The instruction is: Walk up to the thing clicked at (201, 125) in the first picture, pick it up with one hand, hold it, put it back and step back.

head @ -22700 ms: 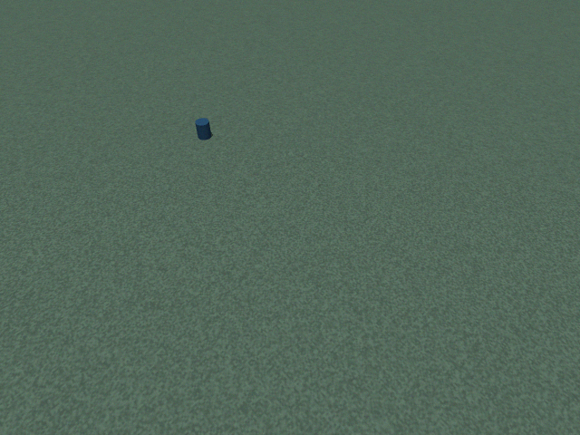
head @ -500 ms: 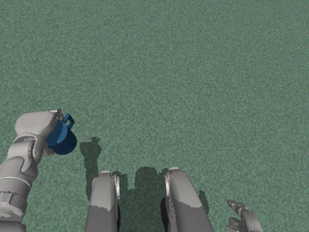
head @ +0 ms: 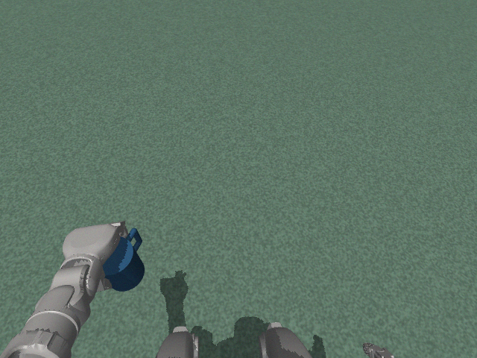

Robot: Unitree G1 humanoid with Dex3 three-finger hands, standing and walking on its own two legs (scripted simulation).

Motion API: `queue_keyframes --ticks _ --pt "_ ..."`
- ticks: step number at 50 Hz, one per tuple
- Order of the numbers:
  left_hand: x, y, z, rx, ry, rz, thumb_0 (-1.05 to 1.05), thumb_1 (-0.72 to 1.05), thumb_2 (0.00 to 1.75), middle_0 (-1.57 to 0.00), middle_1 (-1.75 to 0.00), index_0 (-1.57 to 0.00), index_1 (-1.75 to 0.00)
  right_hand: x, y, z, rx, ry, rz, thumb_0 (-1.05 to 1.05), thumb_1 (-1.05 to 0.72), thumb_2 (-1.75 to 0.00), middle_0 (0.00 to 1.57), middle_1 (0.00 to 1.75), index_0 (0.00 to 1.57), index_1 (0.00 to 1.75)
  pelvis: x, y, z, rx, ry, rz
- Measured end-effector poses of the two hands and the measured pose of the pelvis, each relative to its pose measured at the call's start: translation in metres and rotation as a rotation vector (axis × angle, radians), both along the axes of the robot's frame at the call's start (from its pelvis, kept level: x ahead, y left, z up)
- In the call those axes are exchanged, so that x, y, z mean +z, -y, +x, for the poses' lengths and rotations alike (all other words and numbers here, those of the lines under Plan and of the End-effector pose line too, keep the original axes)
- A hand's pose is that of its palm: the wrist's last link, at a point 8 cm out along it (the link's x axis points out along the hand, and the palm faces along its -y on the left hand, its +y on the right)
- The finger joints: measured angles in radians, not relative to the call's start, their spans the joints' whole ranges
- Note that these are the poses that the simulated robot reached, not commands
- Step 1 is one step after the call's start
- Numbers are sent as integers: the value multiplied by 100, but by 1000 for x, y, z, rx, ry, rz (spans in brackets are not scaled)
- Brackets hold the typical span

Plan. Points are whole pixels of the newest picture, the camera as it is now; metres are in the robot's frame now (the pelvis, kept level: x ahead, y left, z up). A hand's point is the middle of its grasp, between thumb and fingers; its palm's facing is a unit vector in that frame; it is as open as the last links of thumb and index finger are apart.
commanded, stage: lift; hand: left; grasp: from above
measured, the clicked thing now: (124, 257) +0.35 +0.21 -0.14
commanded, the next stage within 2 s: hold in 0.34 s
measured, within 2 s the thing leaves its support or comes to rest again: neither
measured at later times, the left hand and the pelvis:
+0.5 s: hand (95, 240) +0.34 +0.23 -0.02, palm faces -0.45 -0.08 -0.89, open 10.5 cm; pelvis +0.03 +0.00 +0.06, yaw +0 degrees
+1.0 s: hand (87, 231) +0.34 +0.23 +0.01, palm faces -0.46 -0.05 -0.89, open 10.5 cm; pelvis +0.04 +0.00 +0.08, yaw +0 degrees
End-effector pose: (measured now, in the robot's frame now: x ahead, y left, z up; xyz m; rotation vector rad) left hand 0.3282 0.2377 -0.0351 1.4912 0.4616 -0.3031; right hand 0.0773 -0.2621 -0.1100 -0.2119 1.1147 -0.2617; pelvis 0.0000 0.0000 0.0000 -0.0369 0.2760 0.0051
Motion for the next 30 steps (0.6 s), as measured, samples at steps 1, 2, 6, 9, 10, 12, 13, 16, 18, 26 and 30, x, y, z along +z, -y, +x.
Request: queue_keyframes --ticks 1,2,6,9,10,12,13,16,18,26,30 --pt "4 1 1 2 3 0 -1 -4 68 -91 -90 -52 -78 4 1 0 -1 -2 0 0 -92 -90 20 30 20 30 4 0 2 0 6 1" --pt "8 2 2 3 5 0 -1 -4 68 -91 -90 -52 -78 7 1 0 -2 -4 0 0 -92 -90 20 30 20 30 7 1 3 0 13 3" --pt "24 6 6 11 20 -6 -1 -4 68 -91 -90 -52 -78 20 3 1 -5 -11 1 0 -92 -90 20 30 20 30 21 1 9 0 38 7" --pt "35 7 9 19 26 -9 -1 -4 68 -91 -90 -52 -78 29 3 4 -8 -8 2 0 -92 -90 20 30 20 30 30 2 13 -1 54 10" --pt "38 8 10 21 27 -8 -1 -4 68 -91 -89 -52 -78 32 4 5 -10 -5 3 0 -92 -90 20 30 20 30 32 2 14 -1 60 11" --pt "44 8 12 22 25 -7 -1 -5 68 -92 -89 -52 -78 37 4 9 -13 2 6 0 -92 -90 20 30 20 30 37 2 17 -2 69 13" --pt "47 9 13 22 23 -7 -1 -5 68 -92 -89 -52 -77 39 4 10 -15 5 7 1 -92 -90 20 30 20 30 40 2 19 -3 73 14" --pt "54 9 15 24 14 -7 -1 -4 68 -92 -89 -53 -77 45 4 17 -16 15 11 0 -91 -90 20 30 20 30 46 1 23 -5 87 17" --pt "59 9 16 22 12 -7 -1 -4 68 -92 -89 -53 -77 49 3 21 -16 22 14 0 -91 -90 20 30 20 30 50 1 26 -5 95 18" --pt "73 9 18 13 15 -9 -1 -4 68 -92 -89 -52 -77 61 1 40 -8 49 21 1 -91 -90 20 30 20 30 61 0 36 -5 125 23" --pt "80 8 21 0 14 3 -1 -4 67 -91 -89 -52 -77 66 1 49 -8 65 23 1 -91 -90 20 30 20 30 65 -1 40 -6 138 25"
